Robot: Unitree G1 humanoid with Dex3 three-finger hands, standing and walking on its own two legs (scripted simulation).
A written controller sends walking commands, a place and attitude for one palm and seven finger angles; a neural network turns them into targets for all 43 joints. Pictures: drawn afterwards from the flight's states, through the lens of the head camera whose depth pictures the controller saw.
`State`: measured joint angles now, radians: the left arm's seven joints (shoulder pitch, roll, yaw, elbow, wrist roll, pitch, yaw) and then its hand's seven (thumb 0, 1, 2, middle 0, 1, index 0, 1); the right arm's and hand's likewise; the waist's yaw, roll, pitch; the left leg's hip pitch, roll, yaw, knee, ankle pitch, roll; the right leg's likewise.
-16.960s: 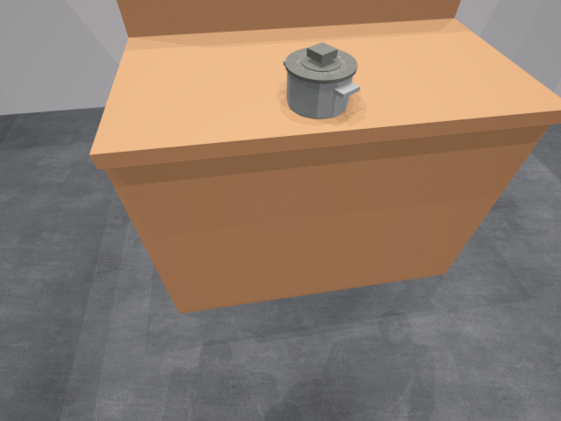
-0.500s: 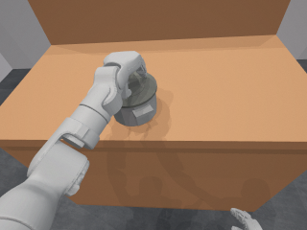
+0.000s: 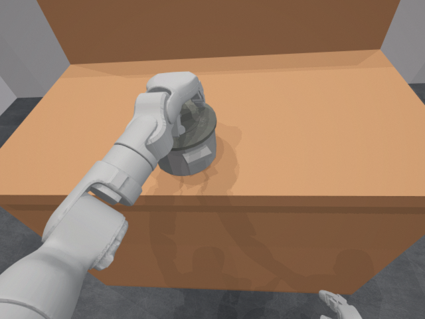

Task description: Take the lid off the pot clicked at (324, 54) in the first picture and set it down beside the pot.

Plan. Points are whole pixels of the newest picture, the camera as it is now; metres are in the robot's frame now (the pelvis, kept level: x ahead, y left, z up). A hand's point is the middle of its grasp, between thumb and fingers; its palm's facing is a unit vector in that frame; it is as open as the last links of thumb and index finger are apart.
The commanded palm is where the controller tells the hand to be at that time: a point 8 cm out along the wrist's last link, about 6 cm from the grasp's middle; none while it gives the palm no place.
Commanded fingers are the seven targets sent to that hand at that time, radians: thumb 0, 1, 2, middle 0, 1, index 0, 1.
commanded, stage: close the fingers and squeeze the knob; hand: left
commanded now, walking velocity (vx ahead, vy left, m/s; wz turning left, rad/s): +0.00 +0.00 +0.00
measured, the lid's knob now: (176, 113) +0.48 +0.07 +0.15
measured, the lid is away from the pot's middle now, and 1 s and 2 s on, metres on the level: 0.00 0.00 0.01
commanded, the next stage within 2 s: lift the lid straight up in 1.12 s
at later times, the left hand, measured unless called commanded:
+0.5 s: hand (180, 117) +0.44 +0.06 +0.17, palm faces -0.23 -0.03 -0.97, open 8.0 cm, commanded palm +0.42 +0.07 +0.23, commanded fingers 0.00 0.18 1.10 -0.75 -0.80 -0.77 -0.81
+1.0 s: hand (178, 118) +0.44 +0.06 +0.17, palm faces -0.23 -0.06 -0.97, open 6.3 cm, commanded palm +0.42 +0.08 +0.23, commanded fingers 0.00 0.42 1.21 -0.78 -0.78 -1.05 -0.90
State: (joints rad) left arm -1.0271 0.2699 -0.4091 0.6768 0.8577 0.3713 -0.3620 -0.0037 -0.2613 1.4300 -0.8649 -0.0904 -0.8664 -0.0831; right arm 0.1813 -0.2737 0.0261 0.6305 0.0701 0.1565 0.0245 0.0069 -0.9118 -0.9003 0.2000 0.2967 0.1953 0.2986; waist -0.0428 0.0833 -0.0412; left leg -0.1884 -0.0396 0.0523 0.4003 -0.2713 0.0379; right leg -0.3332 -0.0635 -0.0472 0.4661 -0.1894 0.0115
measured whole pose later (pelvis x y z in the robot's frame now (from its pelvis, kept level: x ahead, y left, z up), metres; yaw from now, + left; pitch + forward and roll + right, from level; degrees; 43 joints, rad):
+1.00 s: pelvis +0.00 +0.00 +0.00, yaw +0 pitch +3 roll +1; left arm -0.96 0.29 -0.39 0.57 0.85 0.36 -0.37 -0.03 0.15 1.12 -0.62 -0.70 -0.92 -0.84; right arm 0.15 -0.27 0.03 0.61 0.07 0.17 0.03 0.01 -0.91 -0.90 0.20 0.30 0.20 0.30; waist -0.04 0.08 -0.04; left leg -0.17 -0.03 0.05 0.39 -0.27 0.04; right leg -0.32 -0.06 -0.05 0.45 -0.19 0.01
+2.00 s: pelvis -0.01 +0.00 +0.00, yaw +0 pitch +2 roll +1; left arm -1.07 0.34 -0.40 0.58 0.82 0.36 -0.43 -0.05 0.21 1.06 -0.60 -0.69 -1.23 -0.99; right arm 0.14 -0.27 0.03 0.62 0.07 0.10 0.02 0.01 -0.91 -0.90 0.20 0.30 0.20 0.30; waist -0.03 0.09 -0.02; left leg -0.16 -0.04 0.04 0.37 -0.25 0.04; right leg -0.30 -0.06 -0.05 0.44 -0.17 0.01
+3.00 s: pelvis -0.01 +0.00 +0.00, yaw +0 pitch +3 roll +1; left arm -1.25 0.39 -0.37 0.55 0.82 0.37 -0.48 -0.06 0.20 1.06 -0.61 -0.69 -1.24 -0.99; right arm 0.15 -0.29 0.04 0.61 0.08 0.10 0.02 0.01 -0.91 -0.90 0.20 0.30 0.20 0.30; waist -0.02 0.10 -0.04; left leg -0.17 -0.05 0.04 0.35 -0.24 0.04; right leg -0.31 -0.07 -0.05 0.43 -0.16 0.01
